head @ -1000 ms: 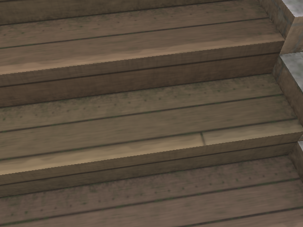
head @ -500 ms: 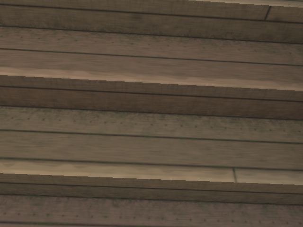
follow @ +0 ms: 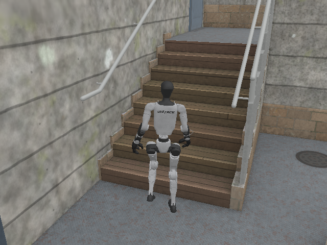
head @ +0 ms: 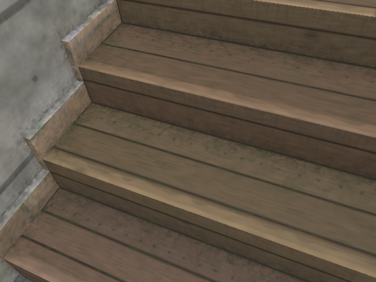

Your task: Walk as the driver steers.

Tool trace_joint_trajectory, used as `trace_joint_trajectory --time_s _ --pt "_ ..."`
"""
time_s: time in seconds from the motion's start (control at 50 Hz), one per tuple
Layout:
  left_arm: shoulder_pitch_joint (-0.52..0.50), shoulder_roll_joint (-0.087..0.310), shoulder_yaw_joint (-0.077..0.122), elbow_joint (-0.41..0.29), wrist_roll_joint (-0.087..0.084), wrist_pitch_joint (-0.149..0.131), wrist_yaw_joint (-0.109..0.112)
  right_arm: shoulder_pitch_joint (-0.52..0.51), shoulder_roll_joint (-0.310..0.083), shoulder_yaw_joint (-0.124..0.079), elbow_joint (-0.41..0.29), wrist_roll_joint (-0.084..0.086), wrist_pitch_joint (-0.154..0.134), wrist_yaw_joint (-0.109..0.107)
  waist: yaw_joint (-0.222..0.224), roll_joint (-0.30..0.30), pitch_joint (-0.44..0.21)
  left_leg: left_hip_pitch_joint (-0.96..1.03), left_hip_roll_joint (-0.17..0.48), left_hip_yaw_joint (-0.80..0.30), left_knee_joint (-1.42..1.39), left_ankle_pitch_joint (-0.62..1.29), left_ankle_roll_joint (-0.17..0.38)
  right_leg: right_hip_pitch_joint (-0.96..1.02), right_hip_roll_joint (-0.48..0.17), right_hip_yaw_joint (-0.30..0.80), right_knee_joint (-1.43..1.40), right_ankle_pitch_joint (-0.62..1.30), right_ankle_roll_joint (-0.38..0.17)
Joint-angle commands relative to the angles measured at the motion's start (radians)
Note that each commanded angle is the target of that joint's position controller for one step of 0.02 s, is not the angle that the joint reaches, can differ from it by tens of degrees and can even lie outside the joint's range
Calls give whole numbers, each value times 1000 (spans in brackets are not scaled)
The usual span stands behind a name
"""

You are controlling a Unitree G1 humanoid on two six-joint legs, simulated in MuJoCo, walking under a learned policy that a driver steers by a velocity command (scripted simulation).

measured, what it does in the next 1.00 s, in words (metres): climbs, turning right: left foot, then right foot 0.17 m higher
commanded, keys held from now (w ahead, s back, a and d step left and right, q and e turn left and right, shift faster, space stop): w+e+shift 0.64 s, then w+q+shift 0.36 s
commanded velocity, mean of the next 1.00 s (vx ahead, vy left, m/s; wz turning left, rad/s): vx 0.92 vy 0.00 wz -0.44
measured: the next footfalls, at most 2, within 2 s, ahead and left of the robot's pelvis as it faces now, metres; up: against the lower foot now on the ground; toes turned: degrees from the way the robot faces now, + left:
left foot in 0.20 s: +0.12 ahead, +0.13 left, +0.00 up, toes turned -6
right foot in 0.60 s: +0.30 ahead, -0.14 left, +0.17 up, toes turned -27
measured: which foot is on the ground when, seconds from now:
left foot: up 0.00-0.18, down 0.20-0.62, up 0.64-0.98, down 1.00-1.00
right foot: down 0.00-0.20, up 0.22-0.58, down 0.60-1.00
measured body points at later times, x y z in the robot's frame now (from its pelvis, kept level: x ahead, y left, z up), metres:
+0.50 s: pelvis +0.16 +0.00 +0.00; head +0.20 +0.00 +0.44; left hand +0.50 +0.05 -0.02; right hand +0.04 -0.22 -0.14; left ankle +0.08 +0.13 -0.74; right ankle +0.20 -0.14 -0.45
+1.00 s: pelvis +0.49 -0.20 +0.21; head +0.50 -0.23 +0.66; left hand +0.57 +0.04 +0.08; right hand +0.61 -0.46 +0.13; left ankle +0.59 -0.21 -0.39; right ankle +0.30 -0.14 -0.50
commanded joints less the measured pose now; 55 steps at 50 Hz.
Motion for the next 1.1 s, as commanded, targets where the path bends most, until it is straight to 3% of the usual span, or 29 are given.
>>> trace_joint_trajectory --time_s 0.02,0.14,0.2,0.22,0.24,0.28,0.3,0.42,0.48,0.5,0.54,0.56,0.58,0.6,0.62,0.64,0.66,0.72,0.76,0.82,0.86,0.9,0.96,0.98,1.0,1.02,1.04,1.06,1.1 --pt "-2 132 34 -45 -11 -37 -1 -129 -20 12 -115 -3 -36 14 -9 -174 30 -166 66 99 -40 0 -17 92 -167 310 -208 -61 -177" --pt "-24 138 61 -73 12 -12 19 -61 -20 18 -112 62 -45 -23 -82 -307 4 291 24 107 -694 -89 3 -8 -166 317 -168 278 -172" --pt "-129 96 63 -123 -42 -39 -7 206 -96 -20 -14 28 -72 -75 -228 -71 -109 777 104 108 -945 160 -3 -215 -46 180 327 502 -109" --pt "-191 -30 29 -176 -61 -48 -5 269 -167 -26 -4 8 -81 -77 -237 164 -126 959 377 -202 -994 89 16 -555 44 53 646 -46 -58" --pt "-133 -5 26 -204 -68 -28 8 161 -231 -45 -19 -8 -61 -71 -161 293 -187 876 552 -521 -1067 -144 109 -696 23 -7 903 -158 -29" --pt "-255 3 19 -212 17 9 21 42 -49 -1 -7 11 -64 -44 -133 63 -3 666 488 -332 -1009 -244 181 -892 -39 -55 1493 -100 -22" --pt "-275 -38 1 -232 25 13 23 77 -4 18 39 -4 -78 -32 -107 21 33 610 462 -230 -996 -138 181 -969 -39 -44 1707 -120 -31" --pt "-485 -115 -55 -383 -6 60 34 224 -39 23 285 1 -141 2 -26 -7 146 526 424 79 -1141 -142 70 -1254 -43 -21 2004 -221 -87" --pt "-633 -111 -76 -443 -3 68 23 199 21 46 338 22 -125 -10 -18 -18 202 254 232 363 -1254 458 9 -898 -23 -204 1443 -175 -92" --pt "-554 -100 -91 -463 -15 70 5 138 -92 28 300 30 -121 -31 45 50 131 210 246 405 -1316 722 47 -636 -75 -262 1137 -193 -87" --pt "-390 -9 -52 -366 1 85 -8 181 -227 2 240 77 -105 -64 55 69 -116 463 310 392 -1095 1779 131 -343 70 -394 1004 -297 -66" --pt "-152 21 -32 -310 -3 95 -5 120 -324 -31 197 71 -94 -64 158 159 -254 630 381 371 -842 2062 147 -280 67 -345 978 -339 -94" --pt "-47 80 -15 -239 -13 90 -6 90 -349 -42 149 86 -92 -49 153 139 -385 653 404 352 -568 2239 178 -161 134 -268 934 -368 -127" --pt "-8 119 6 -248 -5 70 -15 122 -292 -45 143 84 -100 -9 135 197 -384 614 415 287 -250 1910 147 -78 128 -95 605 -395 -185" --pt "-145 246 50 -242 -30 57 -14 86 -146 -23 57 67 -119 41 51 -169 -297 173 168 219 82 757 87 54 25 401 191 -510 -249" --pt "-186 281 80 -257 -22 69 -8 -63 -105 -21 -55 36 -131 75 70 -271 -256 -182 -10 36 538 226 42 120 -99 901 -90 -528 -330" --pt "-206 227 58 -225 -25 60 3 -117 -13 11 -109 -21 -133 64 26 -173 -179 -368 39 -55 801 210 63 105 -145 849 -53 -393 -308" --pt "-2 105 27 -6 18 -11 6 -41 150 98 -111 -12 -112 -6 -102 -22 20 -531 100 -24 937 127 108 -63 -130 413 29 26 -166" --pt "-18 43 -3 38 10 -41 -17 -3 137 106 -79 22 -79 -20 -138 -35 86 -541 102 -2 830 57 114 -164 -136 205 -38 84 -74" --pt "108 23 -19 169 16 -90 -37 -226 179 107 -119 80 -66 -58 -60 -109 167 -782 13 18 1051 -106 150 -102 -196 82 -159 271 -46" --pt "158 24 -28 228 -11 -86 -29 -349 196 135 -190 74 -62 -63 -74 -86 190 -723 22 90 767 -131 173 -136 -173 -49 -320 341 16" --pt "40 28 -45 163 -57 -82 9 -220 72 112 -136 79 -45 -37 -149 -39 51 -171 19 276 346 -47 160 -269 -129 -227 -415 958 14" --pt "-50 317 25 86 -119 -140 60 161 -63 49 34 103 -6 -33 -355 -152 -376 403 -84 367 173 40 135 -41 -253 -223 -31 2150 -45" --pt "-123 302 37 40 -100 -145 49 256 -81 39 60 81 -5 -27 -365 -221 -363 359 -62 324 -8 -80 172 89 -315 -184 218 2223 -27" --pt "-191 291 48 -5 -99 -143 30 343 -141 10 89 85 -15 -16 -448 -155 -327 395 -76 189 -363 -39 260 109 -232 -198 706 2068 6" --pt "-292 153 18 -65 -49 -136 6 320 -139 -12 181 108 -41 4 -395 56 -199 505 -34 -37 -671 136 302 -205 -28 -168 1144 669 11" --pt "-165 -10 -28 -188 52 -140 -15 153 -120 -9 189 68 -41 -11 -118 223 -174 583 109 -522 -708 588 400 -574 77 -8 1541 206 65" --pt "-135 -57 -54 -235 61 -143 -37 142 -36 4 181 61 -27 -26 -87 18 -234 603 174 -716 -837 17 449 -730 50 42 1734 171 7" --pt "-253 -132 -89 -304 68 -121 -37 183 15 12 257 39 -53 -30 -46 -183 49 396 163 -668 -952 -256 389 -984 -7 50 1902 65 -42"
